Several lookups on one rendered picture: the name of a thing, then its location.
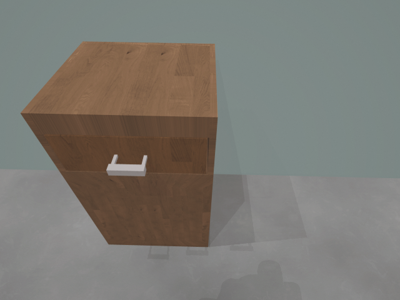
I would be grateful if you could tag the drawer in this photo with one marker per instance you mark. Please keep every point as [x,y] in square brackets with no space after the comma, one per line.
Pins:
[164,154]

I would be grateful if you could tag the cabinet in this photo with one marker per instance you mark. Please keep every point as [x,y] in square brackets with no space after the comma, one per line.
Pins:
[136,89]

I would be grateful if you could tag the handle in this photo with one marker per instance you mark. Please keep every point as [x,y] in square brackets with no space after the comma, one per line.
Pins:
[114,169]

